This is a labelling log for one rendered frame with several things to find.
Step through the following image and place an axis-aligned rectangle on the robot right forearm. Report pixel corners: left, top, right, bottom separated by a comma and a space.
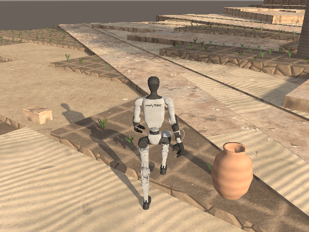
171, 117, 182, 143

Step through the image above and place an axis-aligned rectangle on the robot left forearm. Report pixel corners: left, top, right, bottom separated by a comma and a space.
133, 116, 140, 128

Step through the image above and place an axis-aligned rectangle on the robot right hand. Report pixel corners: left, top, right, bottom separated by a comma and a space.
173, 142, 184, 158

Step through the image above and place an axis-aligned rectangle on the robot left hand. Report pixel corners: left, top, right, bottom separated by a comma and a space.
134, 125, 145, 133

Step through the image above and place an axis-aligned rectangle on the right robot foot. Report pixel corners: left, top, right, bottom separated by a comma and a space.
160, 165, 167, 175

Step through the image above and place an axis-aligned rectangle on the robot right upper arm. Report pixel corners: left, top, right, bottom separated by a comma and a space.
164, 97, 176, 124

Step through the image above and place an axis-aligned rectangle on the right robot shin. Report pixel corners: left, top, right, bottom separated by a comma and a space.
162, 144, 169, 169

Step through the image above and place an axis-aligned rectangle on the robot left upper arm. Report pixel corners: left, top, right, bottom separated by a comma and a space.
133, 97, 144, 123

